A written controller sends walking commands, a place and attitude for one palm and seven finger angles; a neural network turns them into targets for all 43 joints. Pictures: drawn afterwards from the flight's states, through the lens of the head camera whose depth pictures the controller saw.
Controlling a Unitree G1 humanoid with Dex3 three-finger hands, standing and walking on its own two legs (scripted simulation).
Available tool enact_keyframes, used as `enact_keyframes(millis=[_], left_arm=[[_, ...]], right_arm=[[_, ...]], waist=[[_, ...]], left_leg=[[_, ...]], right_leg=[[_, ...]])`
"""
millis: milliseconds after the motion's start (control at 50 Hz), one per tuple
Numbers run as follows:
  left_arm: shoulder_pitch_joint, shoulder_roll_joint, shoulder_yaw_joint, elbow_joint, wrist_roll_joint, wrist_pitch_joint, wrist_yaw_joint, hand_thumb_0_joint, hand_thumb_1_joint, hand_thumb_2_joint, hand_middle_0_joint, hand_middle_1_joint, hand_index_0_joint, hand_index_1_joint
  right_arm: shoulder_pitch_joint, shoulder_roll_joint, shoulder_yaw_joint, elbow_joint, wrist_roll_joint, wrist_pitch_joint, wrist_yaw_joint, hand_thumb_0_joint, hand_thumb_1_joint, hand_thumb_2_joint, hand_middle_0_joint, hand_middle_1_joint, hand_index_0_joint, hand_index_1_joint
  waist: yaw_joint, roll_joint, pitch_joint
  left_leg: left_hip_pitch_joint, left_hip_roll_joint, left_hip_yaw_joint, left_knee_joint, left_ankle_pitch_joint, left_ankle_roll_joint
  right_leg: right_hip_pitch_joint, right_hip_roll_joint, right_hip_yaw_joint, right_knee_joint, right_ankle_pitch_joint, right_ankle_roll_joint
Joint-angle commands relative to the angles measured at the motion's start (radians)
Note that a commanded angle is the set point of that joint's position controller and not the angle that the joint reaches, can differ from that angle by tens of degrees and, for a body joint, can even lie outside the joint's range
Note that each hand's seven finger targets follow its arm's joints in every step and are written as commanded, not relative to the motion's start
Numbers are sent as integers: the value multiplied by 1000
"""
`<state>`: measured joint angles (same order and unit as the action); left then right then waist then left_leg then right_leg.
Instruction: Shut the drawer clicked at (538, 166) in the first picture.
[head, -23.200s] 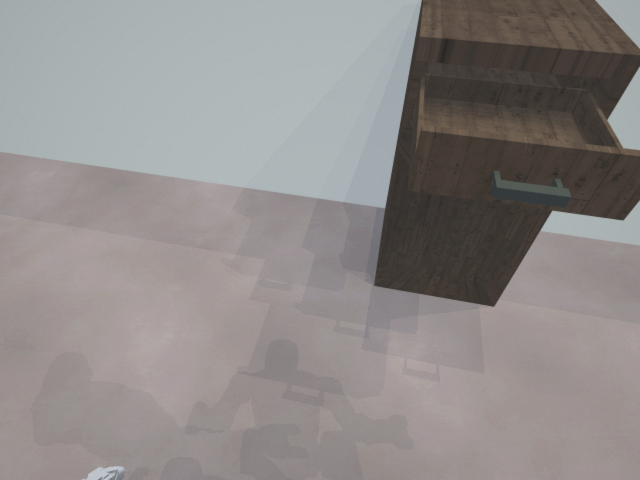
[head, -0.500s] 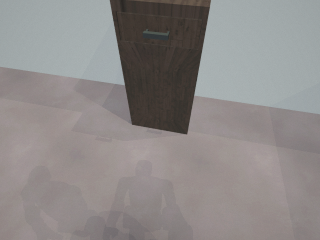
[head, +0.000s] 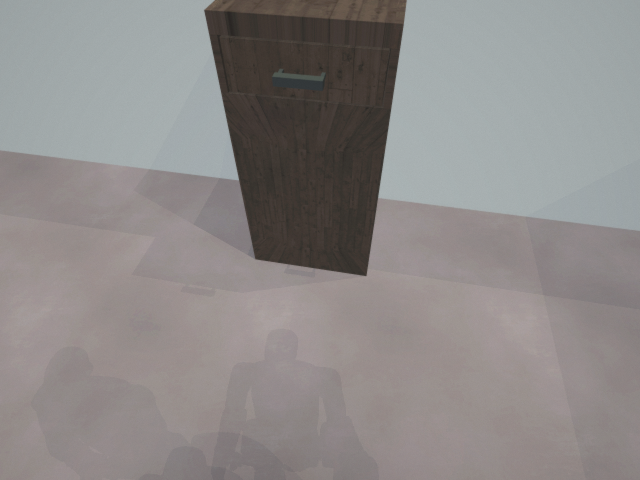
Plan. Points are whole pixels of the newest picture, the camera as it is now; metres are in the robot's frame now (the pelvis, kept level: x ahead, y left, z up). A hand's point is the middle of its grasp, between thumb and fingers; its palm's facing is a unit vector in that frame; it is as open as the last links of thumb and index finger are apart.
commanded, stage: look to check the result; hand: left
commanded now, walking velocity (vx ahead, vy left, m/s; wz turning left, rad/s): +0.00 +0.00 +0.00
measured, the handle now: (300, 77) +0.98 +0.09 +0.03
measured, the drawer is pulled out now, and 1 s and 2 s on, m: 0.00 0.00 0.00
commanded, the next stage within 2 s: stand and wait in 0.52 s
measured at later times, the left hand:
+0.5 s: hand out of the picture +0.00 +0.16 -0.18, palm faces +0.03 -0.98 -0.18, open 7.4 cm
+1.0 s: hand out of the picture +0.01 +0.16 -0.17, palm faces +0.04 -0.98 -0.19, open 7.4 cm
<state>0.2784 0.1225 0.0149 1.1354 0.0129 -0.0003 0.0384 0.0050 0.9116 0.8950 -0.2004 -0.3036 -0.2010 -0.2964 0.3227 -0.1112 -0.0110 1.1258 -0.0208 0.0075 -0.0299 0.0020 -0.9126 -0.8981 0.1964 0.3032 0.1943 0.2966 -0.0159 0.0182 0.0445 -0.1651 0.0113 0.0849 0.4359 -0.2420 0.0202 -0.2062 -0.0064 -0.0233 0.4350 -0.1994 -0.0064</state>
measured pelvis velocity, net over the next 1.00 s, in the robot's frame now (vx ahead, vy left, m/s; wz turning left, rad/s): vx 0.02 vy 0.00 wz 0.01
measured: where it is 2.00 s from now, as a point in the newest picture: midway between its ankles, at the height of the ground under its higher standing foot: outside the picture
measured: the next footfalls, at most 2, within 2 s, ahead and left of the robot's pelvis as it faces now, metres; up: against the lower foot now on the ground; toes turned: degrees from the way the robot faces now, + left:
none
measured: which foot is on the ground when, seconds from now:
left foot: down 0.00-1.00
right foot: down 0.00-1.00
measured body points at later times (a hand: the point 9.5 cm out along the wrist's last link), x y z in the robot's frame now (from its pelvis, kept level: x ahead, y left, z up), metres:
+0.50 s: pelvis +0.01 +0.00 +0.00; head +0.02 -0.01 +0.45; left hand +0.00 +0.21 -0.16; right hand -0.01 -0.21 -0.16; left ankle +0.00 +0.10 -0.74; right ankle +0.02 -0.12 -0.74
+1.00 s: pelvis +0.02 +0.00 +0.00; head +0.04 -0.01 +0.45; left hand +0.01 +0.21 -0.16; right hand +0.00 -0.21 -0.16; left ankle +0.00 +0.10 -0.74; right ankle +0.02 -0.12 -0.74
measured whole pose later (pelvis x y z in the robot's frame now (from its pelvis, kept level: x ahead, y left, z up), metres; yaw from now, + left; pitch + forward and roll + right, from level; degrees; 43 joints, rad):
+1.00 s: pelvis +0.02 +0.00 +0.00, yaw +0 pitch -2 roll +0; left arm 0.27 0.13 0.02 1.15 0.01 0.00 0.04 0.00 0.91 0.90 -0.20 -0.30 -0.20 -0.29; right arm 0.30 -0.12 -0.01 1.15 -0.02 0.00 -0.04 0.00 -0.91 -0.90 0.20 0.30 0.19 0.30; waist -0.02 0.01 0.06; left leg -0.12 0.01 0.08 0.40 -0.26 0.01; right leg -0.16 0.00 -0.03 0.41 -0.22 -0.01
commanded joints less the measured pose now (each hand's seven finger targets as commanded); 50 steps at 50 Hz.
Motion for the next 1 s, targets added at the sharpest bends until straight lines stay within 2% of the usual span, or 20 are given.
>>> enact_keyframes(millis=[0,40,80,220,240,380,540,620,740,840,880,920,960,980], left_arm=[[70,93,12,-22,-3,-14,4,0,900,900,-200,-300,-200,-300],[71,96,13,-19,-3,-16,4,0,900,900,-200,-300,-200,-300],[72,95,11,-17,-3,-16,5,0,900,900,-200,-300,-200,-300],[69,91,10,-9,-5,-17,5,0,900,900,-200,-300,-200,-300],[65,91,10,-9,-5,-16,5,0,900,900,-200,-300,-200,-300],[69,98,10,-10,-4,-20,7,0,900,900,-200,-300,-200,-300],[63,95,9,-7,-5,-18,5,0,900,900,-200,-300,-200,-300],[67,92,10,-8,-6,-20,5,0,900,900,-200,-300,-200,-300],[60,92,10,-4,-6,-16,5,0,900,900,-200,-300,-200,-300],[59,96,11,-5,-5,-17,4,0,900,900,-200,-300,-200,-300],[62,96,13,-7,-5,-19,5,0,900,900,-200,-300,-200,-300],[59,94,12,-5,-6,-18,5,0,900,900,-200,-300,-200,-300],[61,94,13,-4,-6,-18,5,0,900,900,-200,-300,-200,-300],[62,92,12,-4,-5,-18,6,0,900,900,-200,-300,-200,-300]], right_arm=[[89,-79,-12,-13,5,-11,-9,0,-900,-900,200,300,200,300],[87,-80,-11,-9,6,-13,-10,0,-900,-900,200,300,200,300],[83,-85,-13,-11,7,-12,-11,0,-900,-900,200,300,200,300],[78,-83,-11,-4,6,-11,-12,0,-900,-900,200,300,200,300],[79,-84,-11,-5,6,-11,-12,0,-900,-900,200,300,200,300],[75,-87,-14,-4,9,-10,-12,0,-900,-900,200,300,200,300],[67,-84,-10,2,6,-8,-12,0,-900,-900,200,300,200,300],[66,-88,-12,0,6,-13,-14,0,-900,-900,200,300,200,300],[65,-87,-9,6,6,-14,-15,0,-900,-900,200,300,200,300],[67,-90,-10,7,8,-15,-15,0,-900,-900,200,300,200,300],[69,-94,-11,5,9,-18,-16,0,-900,-900,200,300,200,300],[65,-91,-9,8,8,-17,-17,0,-900,-900,200,300,200,300],[64,-92,-10,9,8,-19,-17,0,-900,-900,200,300,200,300],[64,-94,-11,7,9,-18,-18,0,-900,-900,200,300,200,300]], waist=[[6,-15,49],[5,-18,32],[5,-2,38],[4,-16,50],[2,3,55],[3,-25,38],[1,-1,71],[4,-9,33],[4,1,64],[4,-15,44],[4,-8,25],[4,0,44],[5,-15,36],[6,-2,38]], left_leg=[[-34,91,-104,-107,46,20],[-19,91,-102,-103,70,19],[-15,92,-102,-100,84,18],[-9,91,-98,-103,80,14],[-8,92,-100,-107,79,15],[3,92,-95,-96,103,13],[-6,90,-96,-106,80,10],[15,95,-99,-103,120,13],[3,96,-105,-116,114,13],[11,96,-104,-114,119,14],[23,99,-103,-106,159,15],[17,98,-101,-110,155,13],[26,99,-101,-112,163,14],[27,99,-101,-107,173,15]], right_leg=[[-30,-80,78,-100,20,-38],[-18,-81,79,-98,45,-38],[-22,-79,80,-98,52,-38],[-20,-82,81,-108,49,-37],[-23,-82,81,-108,46,-38],[-4,-85,79,-111,83,-36],[-19,-83,82,-122,47,-36],[5,-85,76,-108,92,-35],[-4,-82,71,-107,73,-34],[8,-83,70,-106,79,-33],[21,-83,69,-97,117,-35],[14,-85,67,-99,114,-33],[18,-86,64,-95,124,-33],[15,-85,66,-94,130,-34]])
